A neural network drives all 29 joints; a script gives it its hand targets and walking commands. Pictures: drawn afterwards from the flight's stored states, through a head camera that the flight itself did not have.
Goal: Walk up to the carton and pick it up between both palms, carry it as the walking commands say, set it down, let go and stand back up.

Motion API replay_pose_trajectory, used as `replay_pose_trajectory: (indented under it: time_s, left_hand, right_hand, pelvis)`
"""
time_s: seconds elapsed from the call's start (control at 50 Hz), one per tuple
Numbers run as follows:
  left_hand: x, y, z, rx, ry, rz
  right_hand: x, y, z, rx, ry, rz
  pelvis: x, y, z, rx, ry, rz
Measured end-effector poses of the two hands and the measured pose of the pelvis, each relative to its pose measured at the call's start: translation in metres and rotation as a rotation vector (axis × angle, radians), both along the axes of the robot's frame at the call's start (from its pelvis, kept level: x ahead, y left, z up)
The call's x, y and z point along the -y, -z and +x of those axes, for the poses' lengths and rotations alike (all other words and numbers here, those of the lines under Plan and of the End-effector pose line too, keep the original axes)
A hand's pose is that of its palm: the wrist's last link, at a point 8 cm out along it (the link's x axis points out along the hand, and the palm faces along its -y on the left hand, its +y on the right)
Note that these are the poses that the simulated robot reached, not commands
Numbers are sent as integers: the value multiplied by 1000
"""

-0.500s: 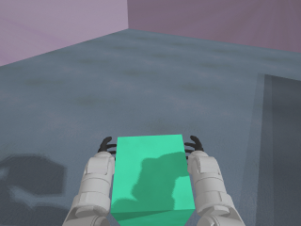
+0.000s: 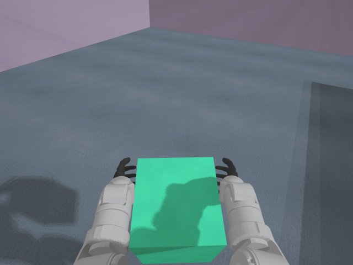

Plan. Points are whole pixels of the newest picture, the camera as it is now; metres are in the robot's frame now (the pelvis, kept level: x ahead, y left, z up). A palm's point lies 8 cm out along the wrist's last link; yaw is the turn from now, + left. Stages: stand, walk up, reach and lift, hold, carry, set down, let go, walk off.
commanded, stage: hold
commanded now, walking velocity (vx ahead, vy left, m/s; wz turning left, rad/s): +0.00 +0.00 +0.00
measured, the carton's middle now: (176, 213) +0.30 +0.00 -0.06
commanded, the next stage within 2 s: carry in 0.90 s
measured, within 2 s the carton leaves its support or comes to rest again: neither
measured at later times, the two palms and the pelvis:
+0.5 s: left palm (120, 191) +0.29 +0.14 +0.05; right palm (233, 185) +0.29 -0.14 +0.06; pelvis +0.00 +0.00 +0.00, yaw +0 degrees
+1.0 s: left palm (120, 187) +0.30 +0.14 +0.05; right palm (231, 180) +0.31 -0.13 +0.06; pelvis +0.00 +0.00 +0.00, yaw +0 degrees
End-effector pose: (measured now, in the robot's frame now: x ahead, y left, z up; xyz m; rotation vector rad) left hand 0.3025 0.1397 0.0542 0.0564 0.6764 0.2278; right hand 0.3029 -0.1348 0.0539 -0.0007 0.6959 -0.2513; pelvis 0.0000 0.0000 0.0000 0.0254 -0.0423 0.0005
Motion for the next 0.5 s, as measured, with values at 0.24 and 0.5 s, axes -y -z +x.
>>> replay_pose_trajectory:
  time_s: [0.24,0.5]
  left_hand:
    - [4,-1,4,-10,27,-1]
    - [2,4,-17,-43,20,-7]
  right_hand:
    - [4,-11,5,19,2,-28]
    - [1,-11,-10,0,-9,-32]
  pelvis:
    - [0,-1,6,-11,0,0]
    - [0,0,-4,5,0,0]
